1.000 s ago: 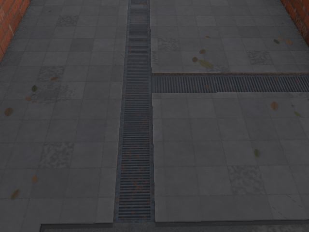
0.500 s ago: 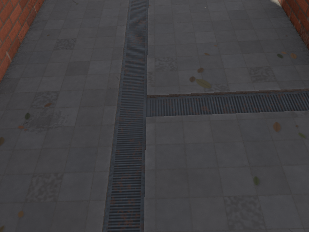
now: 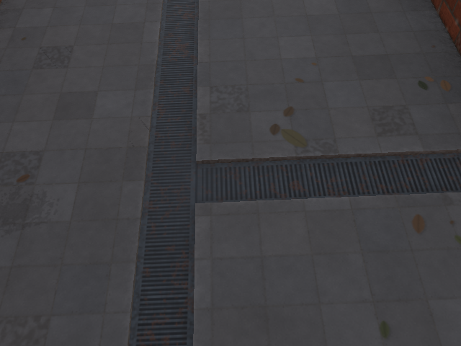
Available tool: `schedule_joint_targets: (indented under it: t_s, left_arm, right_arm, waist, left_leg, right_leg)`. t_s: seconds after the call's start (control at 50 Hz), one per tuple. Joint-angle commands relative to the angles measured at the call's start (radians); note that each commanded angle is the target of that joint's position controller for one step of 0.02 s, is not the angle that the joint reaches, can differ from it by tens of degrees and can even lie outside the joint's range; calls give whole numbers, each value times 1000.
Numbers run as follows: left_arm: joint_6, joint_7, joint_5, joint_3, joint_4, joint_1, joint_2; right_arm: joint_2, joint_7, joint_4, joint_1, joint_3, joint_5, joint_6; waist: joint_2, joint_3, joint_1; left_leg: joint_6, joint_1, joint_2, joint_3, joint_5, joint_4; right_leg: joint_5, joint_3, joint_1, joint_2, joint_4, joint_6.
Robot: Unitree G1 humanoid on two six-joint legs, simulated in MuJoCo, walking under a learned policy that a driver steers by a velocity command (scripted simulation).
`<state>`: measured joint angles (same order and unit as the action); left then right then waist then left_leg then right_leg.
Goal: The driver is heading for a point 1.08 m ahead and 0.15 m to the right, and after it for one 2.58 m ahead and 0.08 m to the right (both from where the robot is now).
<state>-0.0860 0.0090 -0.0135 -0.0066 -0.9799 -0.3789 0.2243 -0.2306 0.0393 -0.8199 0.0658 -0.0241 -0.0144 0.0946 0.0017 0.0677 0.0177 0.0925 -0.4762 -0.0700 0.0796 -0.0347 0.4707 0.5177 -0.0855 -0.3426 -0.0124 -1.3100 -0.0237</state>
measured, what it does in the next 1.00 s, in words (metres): walks ahead: right foot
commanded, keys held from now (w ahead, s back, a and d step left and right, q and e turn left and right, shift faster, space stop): shift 1.00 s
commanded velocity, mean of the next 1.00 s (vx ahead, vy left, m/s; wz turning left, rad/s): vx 0.05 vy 0.00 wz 0.00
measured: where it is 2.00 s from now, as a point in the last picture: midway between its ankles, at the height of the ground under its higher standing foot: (240, 328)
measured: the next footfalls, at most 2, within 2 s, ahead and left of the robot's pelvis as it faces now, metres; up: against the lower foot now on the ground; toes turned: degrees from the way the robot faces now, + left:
right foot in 0.24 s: +0.16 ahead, -0.16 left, +0.00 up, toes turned +0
left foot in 1.48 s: +0.24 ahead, +0.12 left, +0.00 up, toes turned +6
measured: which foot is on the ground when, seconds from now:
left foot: down 0.00-1.00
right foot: up 0.00-0.22, down 0.24-1.00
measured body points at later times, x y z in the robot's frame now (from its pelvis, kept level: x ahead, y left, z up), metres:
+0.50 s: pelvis +0.10 -0.05 +0.02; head +0.11 -0.06 +0.47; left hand +0.15 +0.19 -0.13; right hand +0.15 -0.30 -0.14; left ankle +0.13 +0.08 -0.72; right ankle +0.12 -0.16 -0.72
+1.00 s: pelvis +0.13 -0.06 +0.02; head +0.14 -0.06 +0.47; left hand +0.17 +0.18 -0.13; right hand +0.16 -0.30 -0.14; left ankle +0.13 +0.08 -0.72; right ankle +0.12 -0.16 -0.72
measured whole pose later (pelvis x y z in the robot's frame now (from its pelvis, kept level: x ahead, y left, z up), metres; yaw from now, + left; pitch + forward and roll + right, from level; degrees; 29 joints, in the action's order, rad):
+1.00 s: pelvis +0.13 -0.06 +0.02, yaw +1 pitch -1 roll +0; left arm -0.02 0.03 0.00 -0.04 -1.04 -0.23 0.18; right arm -0.19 -0.05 -1.12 0.20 -0.03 0.00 -0.01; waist 0.00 0.04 -0.01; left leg -0.03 -0.21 0.03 0.01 -0.25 0.49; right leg 0.28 0.02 -0.19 -0.02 -0.50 0.03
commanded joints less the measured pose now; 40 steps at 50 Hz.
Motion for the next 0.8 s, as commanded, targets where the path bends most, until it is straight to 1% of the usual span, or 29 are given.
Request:
schedule_joint_targets:
  t_s: [0.02,0.04,0.06,0.08,0.1,0.12,0.14,0.16,0.18,0.2,0.22,0.24,0.26,0.28,0.3,0.32,0.34,0.36,0.4,0.42,0.48,0.54,0.62,0.8]
  left_arm:
    - [22,20,8,-26,56,-89,63]
    - [33,26,8,-17,52,-114,19]
    - [40,33,7,-10,53,-117,-1]
    - [45,39,11,-8,60,-98,-2]
    - [51,41,17,-8,63,-79,11]
    - [59,41,17,-15,62,-67,35]
    - [70,39,16,-22,62,-50,54]
    - [80,38,17,-27,64,-28,65]
    - [87,39,23,-33,68,-4,73]
    - [93,40,33,-39,75,22,83]
    - [94,41,41,-42,83,36,87]
    - [91,43,46,-44,99,53,104]
    - [86,49,40,-55,113,90,171]
    - [80,45,37,-57,94,124,164]
    - [69,41,36,-47,98,162,111]
    - [60,37,37,-41,92,182,85]
    - [51,31,36,-39,87,187,76]
    - [42,28,31,-39,78,178,70]
    - [35,29,20,-43,55,136,77]
    - [34,29,17,-44,46,121,78]
    - [33,30,15,-45,32,106,76]
    - [37,28,14,-46,22,101,71]
    - [45,24,13,-46,9,98,64]
    - [60,22,12,-48,-14,105,54]
  right_arm:
    - [-65,-7,14,32,-7,-11,11]
    - [-69,-4,0,14,-7,-19,12]
    - [-76,-5,-9,4,-8,-28,13]
    - [-88,-9,-19,13,-11,-33,13]
    - [-99,-14,-27,25,-15,-31,8]
    - [-109,-18,-33,36,-18,-25,0]
    - [-118,-22,-38,38,-21,-16,-11]
    - [-119,-27,-42,33,-21,-8,-22]
    - [-115,-31,-47,29,-19,-1,-31]
    - [-98,-35,-54,33,-14,3,-38]
    - [-71,-38,-63,43,-5,5,-43]
    - [-51,-41,-77,72,3,7,-47]
    - [-60,-48,-90,133,-4,8,-50]
    - [-38,-61,-99,173,-4,8,-58]
    - [-59,-70,-109,164,-9,3,-67]
    - [-61,-75,-117,164,-12,2,-74]
    - [-56,-78,-130,173,-12,-2,-79]
    - [-59,-76,-141,181,-13,-6,-81]
    - [-62,-72,-158,175,-15,1,-77]
    - [-61,-71,-165,167,-15,4,-74]
    - [-58,-70,-184,156,-15,8,-69]
    - [-53,-73,-206,167,-14,11,-71]
    - [-55,-78,-231,181,-14,14,-80]
    - [-58,-89,-264,183,-18,17,-93]
  waist:
    - [21,-199,24]
    - [-6,-174,52]
    - [-38,-163,65]
    - [-68,-176,63]
    - [-82,-205,55]
    - [-87,-227,48]
    - [-93,-230,44]
    - [-98,-212,42]
    - [-105,-179,44]
    - [-110,-140,41]
    - [-105,-101,42]
    - [-64,-50,33]
    - [48,-9,-27]
    - [211,-12,-68]
    - [219,16,-67]
    - [210,19,-71]
    - [185,5,-73]
    - [150,-13,-69]
    - [71,-35,-47]
    - [47,-44,-38]
    - [16,-77,-26]
    - [-3,-93,-23]
    - [-6,-86,-24]
    - [6,-57,-26]
  left_leg:
    - [233,224,303,-259,557,-183]
    - [224,121,278,-197,579,-203]
    - [217,60,259,-149,622,-209]
    - [214,54,254,-130,635,-207]
    - [208,71,253,-125,577,-204]
    - [197,79,254,-129,450,-211]
    - [181,68,254,-138,255,-226]
    - [158,34,245,-145,23,-241]
    - [126,-6,227,-152,-196,-248]
    - [90,-38,209,-163,-351,-247]
    - [50,-57,193,-174,-457,-235]
    - [-1,-51,162,-167,-515,-190]
    - [-42,-12,92,-111,-470,-97]
    - [-62,146,50,-43,-344,-33]
    - [-70,220,51,-45,-271,4]
    - [-69,246,58,-51,-231,6]
    - [-68,266,71,-59,-207,-8]
    - [-67,274,84,-71,-189,-25]
    - [-64,254,96,-82,-183,-47]
    - [-65,246,98,-83,-175,-50]
    - [-73,253,102,-84,-122,-46]
    - [-75,269,104,-83,-76,-36]
    - [-77,279,107,-82,-41,-22]
    - [-83,289,112,-82,-30,-18]
  right_leg:
    - [-58,-10,-77,102,86,-23]
    - [-67,8,-8,103,190,-30]
    - [-70,28,41,96,294,-36]
    - [-97,40,64,91,380,-39]
    - [-161,43,86,91,444,-36]
    - [-235,52,109,86,491,-32]
    - [-296,56,135,84,533,-26]
    - [-345,63,166,80,579,-17]
    - [-370,77,193,67,629,-5]
    - [-341,87,204,58,663,9]
    - [-314,81,203,65,710,28]
    - [-306,23,169,110,829,55]
    - [-232,-48,76,169,908,89]
    - [17,-86,-95,173,1012,116]
    - [141,-97,-162,154,1071,106]
    - [136,-90,-169,144,1079,86]
    - [79,-72,-149,128,1061,71]
    - [15,-56,-114,119,1033,65]
    - [-120,-16,-37,93,980,61]
    - [-179,-6,-3,86,959,64]
    - [-332,14,60,78,915,77]
    - [-422,26,91,70,893,83]
    - [-485,38,107,61,882,86]
    - [-503,48,115,50,889,83]
Velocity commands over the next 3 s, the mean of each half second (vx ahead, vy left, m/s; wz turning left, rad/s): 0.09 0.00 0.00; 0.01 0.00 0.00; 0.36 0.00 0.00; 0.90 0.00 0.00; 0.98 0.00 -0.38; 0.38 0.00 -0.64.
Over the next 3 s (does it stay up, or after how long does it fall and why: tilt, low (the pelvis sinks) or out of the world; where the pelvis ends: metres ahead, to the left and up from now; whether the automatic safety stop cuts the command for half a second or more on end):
stays up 1.25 -0.01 0.00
